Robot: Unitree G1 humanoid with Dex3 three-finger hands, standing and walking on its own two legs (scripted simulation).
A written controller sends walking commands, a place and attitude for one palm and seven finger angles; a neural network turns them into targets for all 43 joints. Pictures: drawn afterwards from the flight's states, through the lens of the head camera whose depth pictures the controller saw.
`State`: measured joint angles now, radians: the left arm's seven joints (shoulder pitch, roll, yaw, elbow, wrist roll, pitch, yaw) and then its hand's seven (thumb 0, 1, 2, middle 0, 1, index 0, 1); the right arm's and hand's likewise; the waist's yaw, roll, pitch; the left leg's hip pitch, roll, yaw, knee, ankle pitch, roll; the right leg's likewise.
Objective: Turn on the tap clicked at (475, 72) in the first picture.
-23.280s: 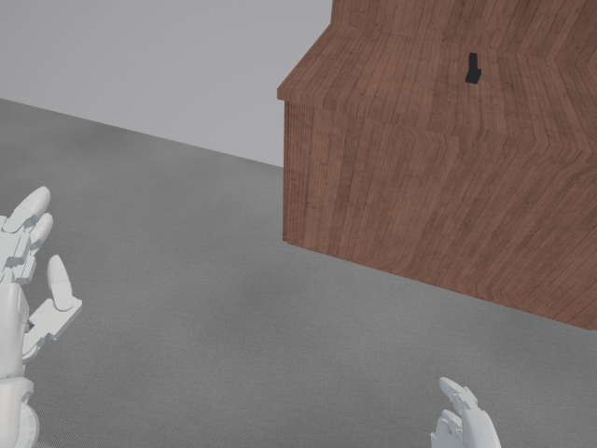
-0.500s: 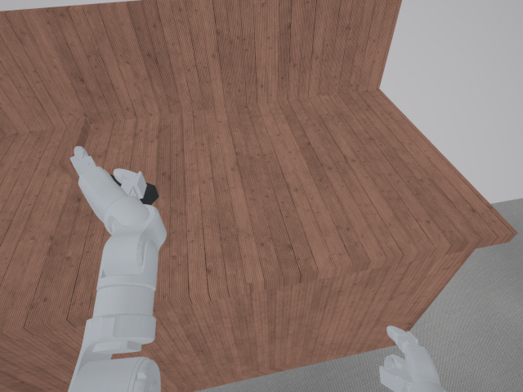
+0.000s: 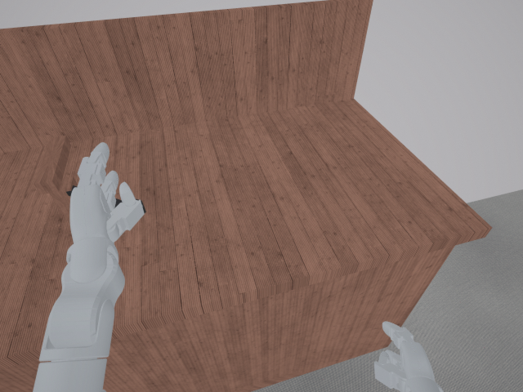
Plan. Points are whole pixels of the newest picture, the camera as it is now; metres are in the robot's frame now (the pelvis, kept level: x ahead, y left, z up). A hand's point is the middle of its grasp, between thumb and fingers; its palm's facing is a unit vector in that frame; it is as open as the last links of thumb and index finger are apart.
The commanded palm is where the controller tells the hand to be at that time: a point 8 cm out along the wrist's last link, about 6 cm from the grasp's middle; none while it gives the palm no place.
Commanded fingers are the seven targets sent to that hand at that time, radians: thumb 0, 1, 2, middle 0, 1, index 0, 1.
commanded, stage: draw the hand back beside the body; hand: left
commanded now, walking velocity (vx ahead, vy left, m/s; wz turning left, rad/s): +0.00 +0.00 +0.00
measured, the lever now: (133, 210) +0.37 +0.27 +0.09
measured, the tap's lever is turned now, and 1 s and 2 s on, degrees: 53 53 53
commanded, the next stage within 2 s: step back with the hand held close in 1.22 s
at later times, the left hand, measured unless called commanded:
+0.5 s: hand (107, 262) +0.23 +0.22 +0.15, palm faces +0.32 -0.90 -0.28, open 7.6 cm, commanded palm +0.18 +0.27 +0.16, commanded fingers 0.00 0.90 0.90 -0.19 -0.27 -0.19 -0.27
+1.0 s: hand (66, 294) +0.18 +0.25 +0.15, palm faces +0.40 -0.85 -0.34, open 7.4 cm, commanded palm +0.14 +0.29 +0.16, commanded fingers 0.00 0.90 0.90 -0.20 -0.30 -0.20 -0.30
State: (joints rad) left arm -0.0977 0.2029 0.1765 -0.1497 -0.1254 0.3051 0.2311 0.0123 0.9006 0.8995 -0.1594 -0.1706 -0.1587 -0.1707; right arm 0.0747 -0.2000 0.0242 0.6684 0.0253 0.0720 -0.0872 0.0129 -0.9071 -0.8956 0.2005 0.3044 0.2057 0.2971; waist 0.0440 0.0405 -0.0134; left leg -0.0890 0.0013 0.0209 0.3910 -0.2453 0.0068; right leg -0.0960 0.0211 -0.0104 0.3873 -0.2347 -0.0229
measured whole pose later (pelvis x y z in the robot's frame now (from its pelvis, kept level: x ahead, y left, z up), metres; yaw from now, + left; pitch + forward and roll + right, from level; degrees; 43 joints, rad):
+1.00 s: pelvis -0.01 +0.01 +0.00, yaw +1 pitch -5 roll -1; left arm 0.45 0.32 0.25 -0.39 -0.07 -0.12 0.11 0.01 0.90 0.90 -0.21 -0.30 -0.21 -0.30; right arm 0.14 -0.22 0.01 0.62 0.00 -0.06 -0.05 0.01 -0.91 -0.90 0.20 0.30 0.21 0.30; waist 0.08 0.05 0.04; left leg -0.07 0.01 0.01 0.38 -0.23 0.02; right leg -0.05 0.03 -0.02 0.31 -0.19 -0.02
